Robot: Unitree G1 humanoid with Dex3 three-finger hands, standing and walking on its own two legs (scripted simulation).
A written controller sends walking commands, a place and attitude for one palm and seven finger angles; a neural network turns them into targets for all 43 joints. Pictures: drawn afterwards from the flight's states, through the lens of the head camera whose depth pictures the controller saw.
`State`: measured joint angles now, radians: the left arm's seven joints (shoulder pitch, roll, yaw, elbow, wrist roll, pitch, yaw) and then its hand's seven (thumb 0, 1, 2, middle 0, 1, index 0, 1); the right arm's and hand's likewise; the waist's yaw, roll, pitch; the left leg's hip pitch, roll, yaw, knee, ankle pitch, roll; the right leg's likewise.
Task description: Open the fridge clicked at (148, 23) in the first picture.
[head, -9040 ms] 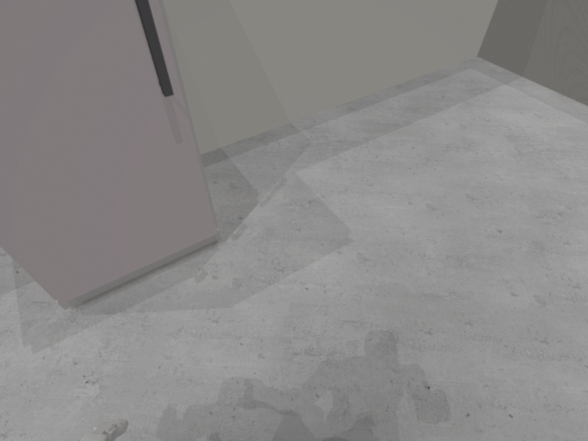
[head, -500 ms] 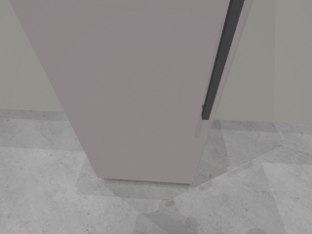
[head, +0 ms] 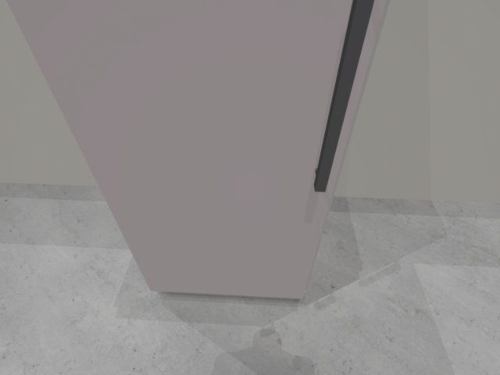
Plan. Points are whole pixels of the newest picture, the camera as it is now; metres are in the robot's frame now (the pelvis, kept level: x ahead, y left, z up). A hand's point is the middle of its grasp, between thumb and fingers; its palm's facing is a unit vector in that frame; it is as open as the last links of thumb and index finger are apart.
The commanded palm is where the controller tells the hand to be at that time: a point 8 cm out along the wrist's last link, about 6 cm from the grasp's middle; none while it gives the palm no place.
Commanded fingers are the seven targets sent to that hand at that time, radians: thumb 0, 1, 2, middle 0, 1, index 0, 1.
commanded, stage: look again from close up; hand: right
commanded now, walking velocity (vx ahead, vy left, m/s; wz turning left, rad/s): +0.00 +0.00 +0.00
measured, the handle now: (338, 93) +0.54 -0.12 +0.22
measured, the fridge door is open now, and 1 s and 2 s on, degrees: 0 0 0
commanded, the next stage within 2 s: none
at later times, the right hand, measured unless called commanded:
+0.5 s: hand out of the picture -0.03 -0.21 -0.17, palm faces +0.02 +0.98 -0.20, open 7.4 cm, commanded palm none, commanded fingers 0.00 -0.90 -0.90 0.20 0.30 0.20 0.30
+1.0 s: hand out of the picture -0.04 -0.20 -0.17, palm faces +0.02 +0.98 -0.19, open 7.4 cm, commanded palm none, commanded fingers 0.00 -0.90 -0.90 0.20 0.30 0.20 0.30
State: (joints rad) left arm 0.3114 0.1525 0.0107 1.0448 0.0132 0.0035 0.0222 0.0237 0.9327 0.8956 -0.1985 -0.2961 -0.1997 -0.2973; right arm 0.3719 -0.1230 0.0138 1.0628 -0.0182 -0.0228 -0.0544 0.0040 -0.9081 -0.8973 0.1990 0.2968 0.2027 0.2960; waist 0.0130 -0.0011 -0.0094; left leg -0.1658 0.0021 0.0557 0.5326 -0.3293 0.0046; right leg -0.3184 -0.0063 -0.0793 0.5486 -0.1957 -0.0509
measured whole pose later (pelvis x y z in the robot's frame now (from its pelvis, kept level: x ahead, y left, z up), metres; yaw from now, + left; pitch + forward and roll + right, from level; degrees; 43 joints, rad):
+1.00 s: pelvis -0.02 -0.02 +0.01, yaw -1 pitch -1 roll +1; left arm 0.25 0.20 0.01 1.08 0.01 0.01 0.00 0.01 0.91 0.90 -0.20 -0.30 -0.20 -0.30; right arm 0.36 -0.21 0.01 1.06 -0.02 -0.01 -0.03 0.00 -0.91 -0.90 0.20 0.30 0.20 0.30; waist 0.00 0.02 -0.01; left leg -0.17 0.02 0.06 0.43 -0.24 -0.02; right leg -0.31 0.02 -0.08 0.40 -0.08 -0.07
